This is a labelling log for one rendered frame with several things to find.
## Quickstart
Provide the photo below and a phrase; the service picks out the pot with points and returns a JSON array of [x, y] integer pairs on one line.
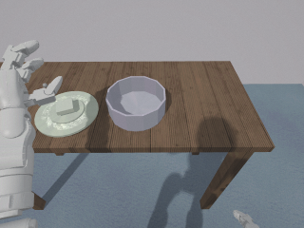
[[136, 103]]

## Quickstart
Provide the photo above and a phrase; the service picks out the robot right hand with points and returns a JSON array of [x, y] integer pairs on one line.
[[245, 220]]

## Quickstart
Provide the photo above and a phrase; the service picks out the table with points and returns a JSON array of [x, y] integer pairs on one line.
[[207, 110]]

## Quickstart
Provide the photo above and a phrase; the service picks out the robot left hand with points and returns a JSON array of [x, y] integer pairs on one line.
[[14, 74]]

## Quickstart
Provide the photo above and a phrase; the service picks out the left robot forearm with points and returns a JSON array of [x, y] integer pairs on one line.
[[16, 162]]

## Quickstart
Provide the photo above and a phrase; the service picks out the left robot upper arm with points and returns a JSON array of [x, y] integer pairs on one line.
[[21, 223]]

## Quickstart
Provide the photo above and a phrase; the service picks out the lid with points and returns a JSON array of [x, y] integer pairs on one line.
[[58, 126]]

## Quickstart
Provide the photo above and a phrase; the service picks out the knob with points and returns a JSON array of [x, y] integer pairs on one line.
[[64, 106]]

